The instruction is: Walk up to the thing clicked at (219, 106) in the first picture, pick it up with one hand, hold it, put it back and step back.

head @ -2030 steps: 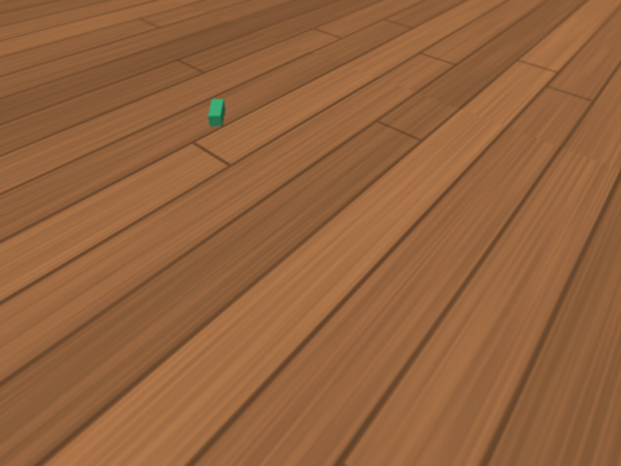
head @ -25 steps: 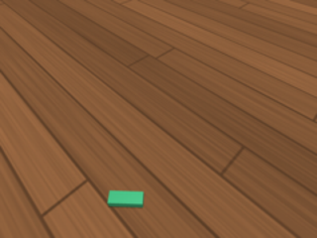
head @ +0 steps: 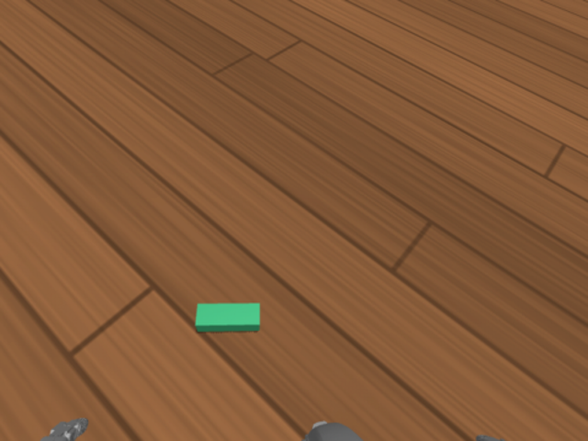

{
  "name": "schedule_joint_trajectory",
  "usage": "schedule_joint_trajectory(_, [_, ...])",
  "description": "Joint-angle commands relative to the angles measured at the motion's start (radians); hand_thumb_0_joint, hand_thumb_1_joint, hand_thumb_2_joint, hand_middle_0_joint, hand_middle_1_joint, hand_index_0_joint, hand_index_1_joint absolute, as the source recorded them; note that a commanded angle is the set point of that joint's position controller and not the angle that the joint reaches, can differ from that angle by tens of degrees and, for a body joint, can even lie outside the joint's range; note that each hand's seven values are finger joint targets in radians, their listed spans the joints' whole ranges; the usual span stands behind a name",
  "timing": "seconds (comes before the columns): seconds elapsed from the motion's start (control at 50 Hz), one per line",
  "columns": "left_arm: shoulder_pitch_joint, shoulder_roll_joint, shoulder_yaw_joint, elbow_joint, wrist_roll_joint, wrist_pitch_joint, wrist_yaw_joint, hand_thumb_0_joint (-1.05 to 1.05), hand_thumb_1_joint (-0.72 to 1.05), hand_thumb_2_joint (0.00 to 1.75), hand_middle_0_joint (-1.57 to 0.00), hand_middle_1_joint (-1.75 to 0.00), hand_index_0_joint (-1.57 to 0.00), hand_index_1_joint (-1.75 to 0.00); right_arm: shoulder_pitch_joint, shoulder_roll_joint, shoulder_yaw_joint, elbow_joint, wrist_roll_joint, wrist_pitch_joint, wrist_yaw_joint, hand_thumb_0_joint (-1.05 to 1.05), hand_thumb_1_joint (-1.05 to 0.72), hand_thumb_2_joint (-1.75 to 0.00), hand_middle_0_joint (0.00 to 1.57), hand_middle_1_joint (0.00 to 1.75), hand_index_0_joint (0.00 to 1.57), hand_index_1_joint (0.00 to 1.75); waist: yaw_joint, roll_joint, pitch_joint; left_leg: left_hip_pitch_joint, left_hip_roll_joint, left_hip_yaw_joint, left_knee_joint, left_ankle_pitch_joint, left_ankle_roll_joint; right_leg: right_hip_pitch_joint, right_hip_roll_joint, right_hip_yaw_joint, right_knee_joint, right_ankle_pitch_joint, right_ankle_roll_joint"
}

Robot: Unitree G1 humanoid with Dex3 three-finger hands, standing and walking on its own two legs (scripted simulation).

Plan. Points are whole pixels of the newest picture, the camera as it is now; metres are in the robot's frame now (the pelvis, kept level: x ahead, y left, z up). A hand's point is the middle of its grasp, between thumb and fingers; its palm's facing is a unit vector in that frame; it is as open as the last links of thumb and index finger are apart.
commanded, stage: step back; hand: left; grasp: from above
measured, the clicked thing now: (228, 317) +0.53 +0.14 -0.74
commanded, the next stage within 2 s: none
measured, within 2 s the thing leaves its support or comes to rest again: neither
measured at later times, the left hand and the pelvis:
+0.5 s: hand out of the picture +0.01 +0.24 -0.14, palm faces +0.00 -0.92 -0.39, open 7.4 cm; pelvis -0.13 -0.02 -0.01, yaw +1 degrees
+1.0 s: hand out of the picture -0.19 +0.21 -0.15, palm faces -0.05 -0.91 -0.41, open 7.4 cm; pelvis -0.28 -0.06 -0.02, yaw -2 degrees
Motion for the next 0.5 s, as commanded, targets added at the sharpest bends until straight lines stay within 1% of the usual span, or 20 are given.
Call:
schedule_joint_trajectory(0.0, [0.018, 0.166, 0.052, -0.089, 0.004, -0.021, 0.009, 0.0, 0.9, 0.9, -0.2, -0.3, -0.2, -0.3, 0.069, -0.277, -0.076, -0.071, 0.003, -0.016, -0.021, 0.0, -0.9, -0.9, 0.2, 0.3, 0.2, 0.3, -0.038, 0.158, -0.253, 0.305, 0.257, -0.252, -0.055, 0.668, 0.076, -0.06, -0.036, -0.025, -0.159, 0.0, 0.0])
schedule_joint_trajectory(0.02, [0.043, 0.16, 0.053, -0.087, 0.006, -0.021, 0.009, 0.0, 0.9, 0.9, -0.2, -0.3, -0.2, -0.3, 0.05, -0.282, -0.078, -0.079, 0.004, -0.016, -0.019, 0.0, -0.9, -0.9, 0.2, 0.3, 0.2, 0.3, -0.026, 0.178, -0.274, 0.3, 0.281, -0.264, -0.053, 0.628, 0.106, -0.032, -0.057, -0.041, -0.202, 0.009, -0.006])
schedule_joint_trajectory(0.04, [0.049, 0.166, 0.055, -0.087, 0.008, -0.024, 0.007, 0.0, 0.9, 0.9, -0.2, -0.3, -0.2, -0.3, 0.039, -0.282, -0.077, -0.086, 0.003, -0.014, -0.015, 0.0, -0.9, -0.9, 0.2, 0.3, 0.2, 0.3, -0.026, 0.173, -0.289, 0.287, 0.276, -0.266, -0.044, 0.599, 0.112, 0.004, -0.068, -0.06, -0.251, 0.01, -0.01])
schedule_joint_trajectory(0.06, [0.074, 0.159, 0.054, -0.083, 0.011, -0.027, 0.006, 0.0, 0.9, 0.9, -0.2, -0.3, -0.2, -0.3, 0.017, -0.289, -0.078, -0.095, 0.004, -0.012, -0.012, 0.0, -0.9, -0.9, 0.2, 0.3, 0.2, 0.3, -0.01, 0.191, -0.307, 0.271, 0.288, -0.269, -0.036, 0.543, 0.132, 0.032, -0.083, -0.074, -0.315, 0.027, -0.02])
schedule_joint_trajectory(0.08, [0.075, 0.167, 0.06, -0.077, 0.013, -0.03, 0.003, 0.0, 0.9, 0.9, -0.2, -0.3, -0.2, -0.3, 0.012, -0.289, -0.077, -0.098, 0.002, -0.01, -0.008, 0.0, -0.9, -0.9, 0.2, 0.3, 0.2, 0.3, -0.013, 0.177, -0.304, 0.22, 0.279, -0.27, -0.039, 0.489, 0.126, 0.074, -0.077, -0.082, -0.344, 0.037, -0.026])
schedule_joint_trajectory(0.1, [0.112, 0.156, 0.06, -0.066, 0.016, -0.031, 0.002, 0.0, 0.9, 0.9, -0.2, -0.3, -0.2, -0.3, -0.017, -0.299, -0.079, -0.105, 0.004, -0.009, -0.007, 0.0, -0.9, -0.9, 0.2, 0.3, 0.2, 0.3, 0.014, 0.182, -0.307, 0.176, 0.295, -0.274, -0.034, 0.418, 0.123, 0.122, -0.087, -0.09, -0.423, 0.095, -0.038])
schedule_joint_trajectory(0.12, [0.131, 0.165, 0.065, -0.052, 0.021, -0.035, -0.001, 0.0, 0.9, 0.9, -0.2, -0.3, -0.2, -0.3, -0.031, -0.299, -0.077, -0.106, 0.008, -0.006, -0.004, 0.0, -0.9, -0.9, 0.2, 0.3, 0.2, 0.3, 0.021, 0.152, -0.298, 0.099, 0.278, -0.268, -0.029, 0.354, 0.104, 0.197, -0.078, -0.095, -0.486, 0.158, -0.048])
schedule_joint_trajectory(0.14, [0.165, 0.163, 0.066, -0.044, 0.021, -0.039, -0.002, 0.0, 0.9, 0.9, -0.2, -0.3, -0.2, -0.3, -0.054, -0.291, -0.073, -0.108, 0.013, -0.003, -0.002, 0.0, -0.9, -0.9, 0.2, 0.3, 0.2, 0.3, 0.046, 0.127, -0.298, 0.057, 0.257, -0.247, -0.004, 0.277, 0.075, 0.237, -0.091, -0.073, -0.567, 0.268, -0.065])
schedule_joint_trajectory(0.16, [0.16, 0.206, 0.076, -0.047, 0.028, -0.045, -0.003, 0.0, 0.9, 0.9, -0.2, -0.3, -0.2, -0.3, -0.052, -0.277, -0.07, -0.112, 0.019, -0.002, 0.002, 0.0, -0.9, -0.9, 0.2, 0.3, 0.2, 0.3, 0.033, 0.022, -0.288, -0.056, 0.191, -0.207, 0.056, 0.162, 0.034, 0.275, -0.159, 0.051, -0.548, 0.382, -0.106])
schedule_joint_trajectory(0.18, [0.144, 0.242, 0.086, -0.064, 0.025, -0.045, -0.005, 0.0, 0.9, 0.9, -0.2, -0.3, -0.2, -0.3, -0.065, -0.244, -0.059, -0.121, 0.023, -0.001, 0.004, 0.0, -0.9, -0.9, 0.2, 0.3, 0.2, 0.3, 0.04, -0.089, -0.241, -0.159, 0.066, -0.14, 0.176, -0.034, -0.031, 0.25, -0.278, 0.215, -0.642, 0.389, -0.193])
schedule_joint_trajectory(0.2, [0.063, 0.315, 0.095, -0.095, 0.024, -0.045, -0.007, 0.0, 0.9, 0.9, -0.2, -0.3, -0.2, -0.3, -0.059, -0.22, -0.06, -0.108, 0.021, 0.007, -0.002, 0.0, -0.9, -0.9, 0.2, 0.3, 0.2, 0.3, 0.05, -0.252, -0.182, -0.119, -0.063, -0.068, 0.428, -0.318, -0.073, 0.055, -0.466, 0.39, -0.748, 0.385, -0.332])
schedule_joint_trajectory(0.22, [0.01, 0.298, 0.093, -0.128, 0.03, -0.05, -0.004, 0.0, 0.9, 0.9, -0.2, -0.3, -0.2, -0.3, -0.039, -0.244, -0.067, -0.095, 0.013, 0.014, -0.003, 0.0, -0.9, -0.9, 0.2, 0.3, 0.2, 0.3, 0.033, -0.198, -0.128, -0.087, -0.057, -0.151, 0.589, -0.366, -0.081, -0.049, -0.487, 0.423, -0.761, 0.39, -0.355])
schedule_joint_trajectory(0.24, [-0.005, 0.273, 0.091, -0.143, 0.027, -0.052, 0.0, 0.0, 0.9, 0.9, -0.2, -0.3, -0.2, -0.3, 0.01, -0.259, -0.068, -0.078, 0.015, 0.014, 0.004, 0.0, -0.9, -0.9, 0.2, 0.3, 0.2, 0.3, 0.016, -0.166, -0.117, -0.084, -0.051, -0.177, 0.626, -0.327, -0.077, -0.054, -0.463, 0.378, -0.751, 0.418, -0.334])
schedule_joint_trajectory(0.26, [-0.017, 0.245, 0.084, -0.154, 0.019, -0.054, 0.003, 0.0, 0.9, 0.9, -0.2, -0.3, -0.2, -0.3, 0.026, -0.256, -0.06, -0.068, 0.023, 0.012, 0.008, 0.0, -0.9, -0.9, 0.2, 0.3, 0.2, 0.3, 0.009, -0.108, -0.126, -0.1, -0.078, -0.191, 0.648, -0.281, -0.076, -0.016, -0.395, 0.252, -0.719, 0.482, -0.299])
schedule_joint_trajectory(0.3, [-0.039, 0.201, 0.079, -0.155, 0.021, -0.05, 0.008, 0.0, 0.9, 0.9, -0.2, -0.3, -0.2, -0.3, 0.059, -0.237, -0.052, -0.048, 0.025, 0.008, 0.002, 0.0, -0.9, -0.9, 0.2, 0.3, 0.2, 0.3, 0.001, -0.067, -0.146, -0.143, -0.109, -0.182, 0.654, -0.242, -0.079, 0.07, -0.3, 0.11, -0.667, 0.551, -0.229])
schedule_joint_trajectory(0.36, [0.037, 0.194, 0.073, -0.161, 0.028, -0.042, 0.006, 0.0, 0.9, 0.9, -0.2, -0.3, -0.2, -0.3, 0.052, -0.236, -0.039, -0.07, 0.027, 0.0, -0.007, 0.0, -0.9, -0.9, 0.2, 0.3, 0.2, 0.3, 0.044, -0.064, -0.218, -0.199, -0.094, -0.143, 0.532, -0.263, -0.095, 0.264, -0.278, 0.09, -0.607, 0.618, -0.233])
schedule_joint_trajectory(0.42, [0.067, 0.198, 0.076, -0.172, 0.031, -0.032, 0.01, 0.0, 0.9, 0.9, -0.2, -0.3, -0.2, -0.3, 0.065, -0.227, -0.04, -0.086, 0.021, -0.008, -0.012, 0.0, -0.9, -0.9, 0.2, 0.3, 0.2, 0.3, 0.053, -0.134, -0.289, -0.196, -0.019, -0.113, 0.256, -0.291, -0.1, 0.437, -0.318, 0.107, -0.558, 0.713, -0.236])
schedule_joint_trajectory(0.44, [0.056, 0.208, 0.075, -0.178, 0.029, -0.028, 0.009, 0.0, 0.9, 0.9, -0.2, -0.3, -0.2, -0.3, 0.089, -0.222, -0.041, -0.082, 0.015, -0.01, -0.011, 0.0, -0.9, -0.9, 0.2, 0.3, 0.2, 0.3, 0.04, -0.165, -0.306, -0.138, 0.018, -0.108, 0.135, -0.258, -0.085, 0.425, -0.328, 0.107, -0.537, 0.719, -0.225])
schedule_joint_trajectory(0.46, [0.048, 0.202, 0.073, -0.182, 0.021, -0.022, 0.008, 0.0, 0.9, 0.9, -0.2, -0.3, -0.2, -0.3, 0.113, -0.22, -0.045, -0.071, 0.012, -0.015, -0.01, 0.0, -0.9, -0.9, 0.2, 0.3, 0.2, 0.3, 0.028, -0.154, -0.323, -0.103, 0.021, -0.09, -0.006, -0.174, -0.079, 0.453, -0.308, 0.091, -0.492, 0.707, -0.201])
schedule_joint_trajectory(0.48, [0.035, 0.215, 0.067, -0.185, 0.014, -0.013, 0.003, 0.0, 0.9, 0.9, -0.2, -0.3, -0.2, -0.3, 0.136, -0.218, -0.052, -0.057, 0.004, -0.02, -0.009, 0.0, -0.9, -0.9, 0.2, 0.3, 0.2, 0.3, 0.01, -0.133, -0.321, -0.022, 0.01, -0.055, -0.148, -0.026, -0.073, 0.402, -0.277, 0.053, -0.44, 0.687, -0.171])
